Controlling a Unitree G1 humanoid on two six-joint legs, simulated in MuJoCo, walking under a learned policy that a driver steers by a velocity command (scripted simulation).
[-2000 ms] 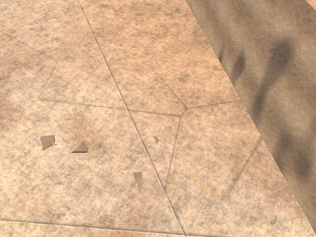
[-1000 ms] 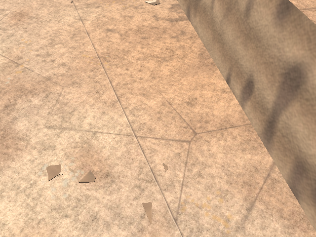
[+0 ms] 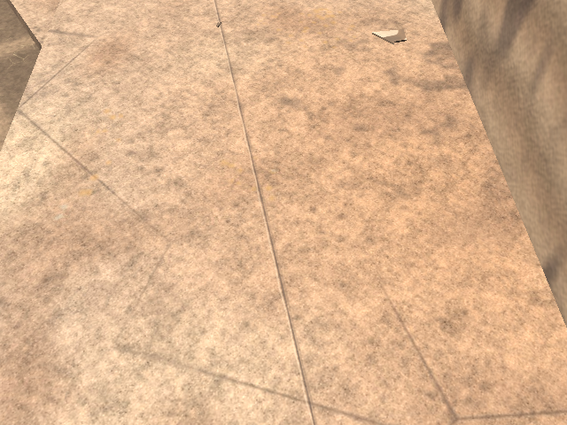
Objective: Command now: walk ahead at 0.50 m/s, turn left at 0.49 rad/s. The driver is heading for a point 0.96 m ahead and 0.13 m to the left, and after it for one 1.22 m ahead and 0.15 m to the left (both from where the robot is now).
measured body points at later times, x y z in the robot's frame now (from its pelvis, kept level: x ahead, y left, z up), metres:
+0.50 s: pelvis +0.29 -0.03 +0.00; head +0.32 -0.02 +0.44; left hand +0.43 +0.26 -0.09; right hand +0.34 -0.31 -0.14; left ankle +0.10 +0.03 -0.66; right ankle +0.39 -0.10 -0.73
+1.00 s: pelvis +0.51 +0.09 +0.00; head +0.53 +0.11 +0.45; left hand +0.37 +0.30 -0.14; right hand +0.78 -0.04 -0.10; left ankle +0.54 +0.18 -0.73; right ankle +0.42 -0.09 -0.66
